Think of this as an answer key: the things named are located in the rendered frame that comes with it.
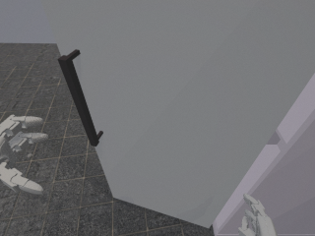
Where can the robot right hand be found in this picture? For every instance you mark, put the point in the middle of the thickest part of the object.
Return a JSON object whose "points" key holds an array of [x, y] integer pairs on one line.
{"points": [[262, 224]]}

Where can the fridge door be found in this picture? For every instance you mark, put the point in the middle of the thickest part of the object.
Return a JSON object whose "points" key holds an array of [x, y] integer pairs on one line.
{"points": [[186, 92]]}

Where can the handle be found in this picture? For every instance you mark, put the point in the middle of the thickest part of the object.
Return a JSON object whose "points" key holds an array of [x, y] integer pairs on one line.
{"points": [[72, 80]]}

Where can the robot left hand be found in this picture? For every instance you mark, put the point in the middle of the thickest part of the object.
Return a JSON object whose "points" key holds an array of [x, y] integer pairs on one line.
{"points": [[12, 126]]}

